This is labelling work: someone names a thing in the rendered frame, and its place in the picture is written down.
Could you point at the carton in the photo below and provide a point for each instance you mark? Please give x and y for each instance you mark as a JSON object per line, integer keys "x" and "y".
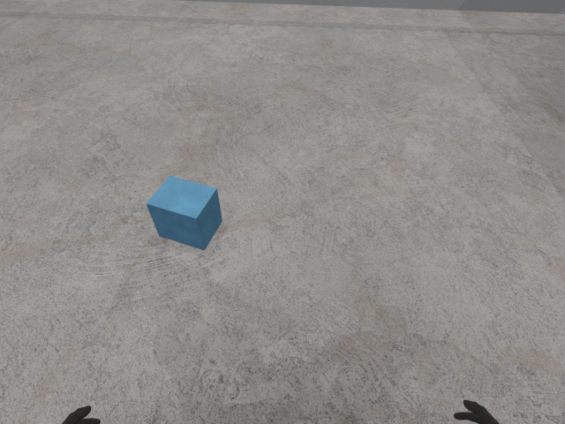
{"x": 186, "y": 212}

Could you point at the robot left hand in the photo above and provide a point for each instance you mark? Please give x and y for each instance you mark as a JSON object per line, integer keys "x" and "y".
{"x": 77, "y": 417}

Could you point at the robot right hand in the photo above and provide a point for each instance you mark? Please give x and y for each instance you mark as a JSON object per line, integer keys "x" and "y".
{"x": 479, "y": 414}

